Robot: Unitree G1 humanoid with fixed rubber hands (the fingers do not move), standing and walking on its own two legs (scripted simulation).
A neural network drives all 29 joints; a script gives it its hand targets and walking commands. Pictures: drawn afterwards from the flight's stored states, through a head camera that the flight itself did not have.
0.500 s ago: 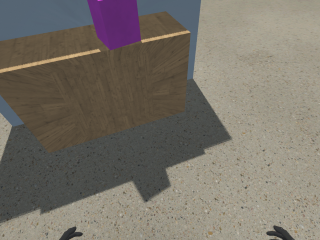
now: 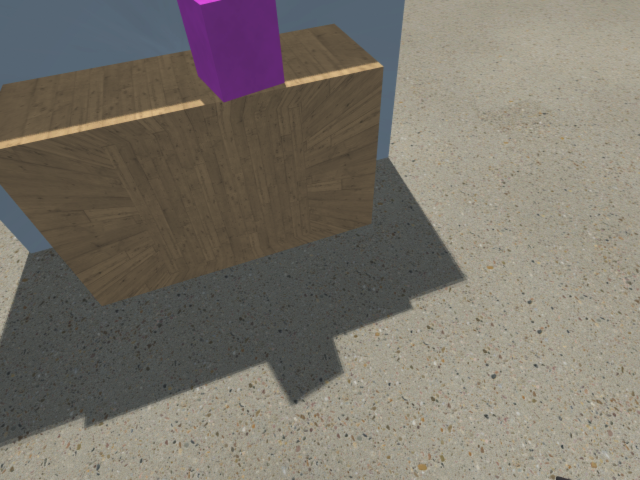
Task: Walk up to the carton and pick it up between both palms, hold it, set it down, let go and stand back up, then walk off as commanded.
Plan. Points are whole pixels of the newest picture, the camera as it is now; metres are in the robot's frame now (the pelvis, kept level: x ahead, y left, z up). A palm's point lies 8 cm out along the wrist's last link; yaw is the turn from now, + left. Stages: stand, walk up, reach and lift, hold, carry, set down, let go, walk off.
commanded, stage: stand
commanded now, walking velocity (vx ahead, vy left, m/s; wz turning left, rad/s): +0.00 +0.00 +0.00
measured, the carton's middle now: (231, 36) +1.24 +0.29 +0.05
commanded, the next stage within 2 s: walk up in 0.18 s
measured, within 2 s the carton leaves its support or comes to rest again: neither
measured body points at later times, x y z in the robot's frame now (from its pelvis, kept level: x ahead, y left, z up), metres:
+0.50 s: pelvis +0.01 +0.00 +0.00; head +0.01 +0.01 +0.45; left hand +0.09 +0.32 -0.11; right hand +0.10 -0.29 -0.12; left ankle +0.01 +0.12 -0.72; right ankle +0.01 -0.12 -0.74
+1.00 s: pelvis +0.15 +0.08 -0.02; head +0.15 +0.08 +0.43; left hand +0.24 +0.39 -0.09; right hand +0.24 -0.24 -0.10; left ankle +0.10 +0.19 -0.74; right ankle +0.32 -0.04 -0.71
